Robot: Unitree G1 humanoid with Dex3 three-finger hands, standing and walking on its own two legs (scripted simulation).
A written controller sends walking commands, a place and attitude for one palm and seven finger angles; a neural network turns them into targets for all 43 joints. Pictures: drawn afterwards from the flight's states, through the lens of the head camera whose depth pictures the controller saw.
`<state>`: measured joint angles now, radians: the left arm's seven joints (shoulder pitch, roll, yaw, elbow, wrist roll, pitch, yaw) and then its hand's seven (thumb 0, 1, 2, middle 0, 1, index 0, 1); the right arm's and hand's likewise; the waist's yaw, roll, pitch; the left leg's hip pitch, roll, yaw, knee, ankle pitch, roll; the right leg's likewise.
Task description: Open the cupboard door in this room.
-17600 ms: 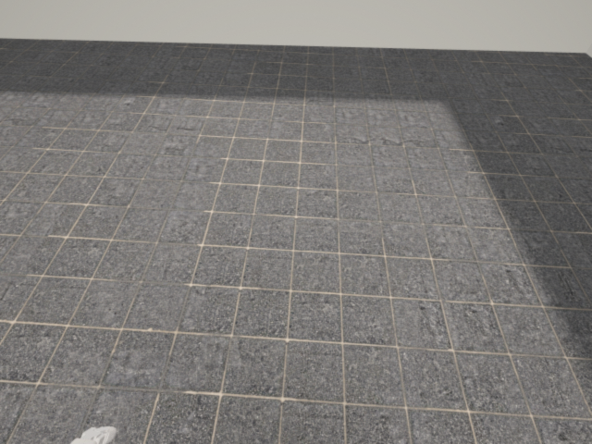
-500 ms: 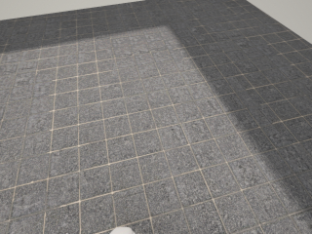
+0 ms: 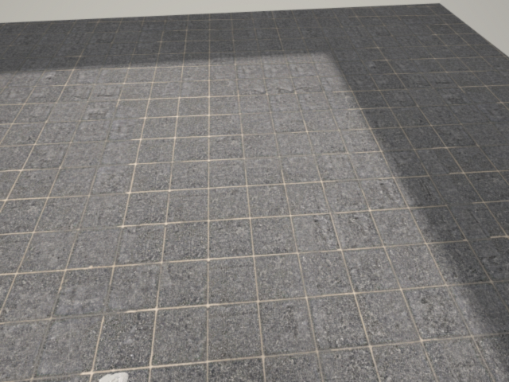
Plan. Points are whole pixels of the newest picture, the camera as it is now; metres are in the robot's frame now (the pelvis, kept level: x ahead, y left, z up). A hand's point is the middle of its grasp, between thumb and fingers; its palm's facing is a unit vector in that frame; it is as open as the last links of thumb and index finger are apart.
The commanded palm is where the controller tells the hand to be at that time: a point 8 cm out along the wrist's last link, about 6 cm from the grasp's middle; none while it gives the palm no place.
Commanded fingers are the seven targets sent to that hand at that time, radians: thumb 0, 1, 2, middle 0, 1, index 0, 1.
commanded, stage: turn or walk to find it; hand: left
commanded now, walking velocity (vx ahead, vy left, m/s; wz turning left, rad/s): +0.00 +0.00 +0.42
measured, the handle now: out of the picture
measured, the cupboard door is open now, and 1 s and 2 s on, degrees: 0 0 0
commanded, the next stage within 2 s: stand and wait in 0.56 s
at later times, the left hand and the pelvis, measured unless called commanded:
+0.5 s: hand out of the picture -0.05 +0.19 -0.17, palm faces +0.28 -0.93 -0.24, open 7.3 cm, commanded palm none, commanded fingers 0.00 0.90 0.90 -0.20 -0.30 -0.20 -0.30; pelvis -0.03 -0.02 +0.00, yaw +15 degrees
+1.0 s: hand out of the picture -0.08 +0.18 -0.18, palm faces +0.21 -0.95 -0.23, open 7.3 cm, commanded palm none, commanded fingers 0.00 0.90 0.90 -0.20 -0.30 -0.20 -0.30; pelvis -0.06 -0.01 -0.01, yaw +8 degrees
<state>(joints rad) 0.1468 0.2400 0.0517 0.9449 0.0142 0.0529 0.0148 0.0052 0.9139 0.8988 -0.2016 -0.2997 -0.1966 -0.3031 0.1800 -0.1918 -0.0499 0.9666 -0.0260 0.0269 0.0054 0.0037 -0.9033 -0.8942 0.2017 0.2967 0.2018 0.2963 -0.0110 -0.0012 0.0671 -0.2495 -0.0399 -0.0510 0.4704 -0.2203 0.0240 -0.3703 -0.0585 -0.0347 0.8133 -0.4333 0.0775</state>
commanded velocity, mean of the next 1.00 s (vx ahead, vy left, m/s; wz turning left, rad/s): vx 0.00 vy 0.00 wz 0.01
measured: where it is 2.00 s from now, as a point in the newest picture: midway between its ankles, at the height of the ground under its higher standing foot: outside the picture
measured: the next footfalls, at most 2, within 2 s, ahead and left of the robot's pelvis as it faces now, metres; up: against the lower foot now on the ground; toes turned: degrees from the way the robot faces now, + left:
right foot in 0.08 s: +0.04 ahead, -0.13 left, +0.00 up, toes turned -2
left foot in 0.54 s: -0.04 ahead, +0.12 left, +0.00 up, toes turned +20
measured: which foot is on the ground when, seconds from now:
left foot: down 0.00-0.08, up 0.10-0.52, down 0.54-0.98, up 1.00-1.00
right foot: up 0.00-0.06, down 0.08-0.54, up 0.56-0.96, down 0.98-1.00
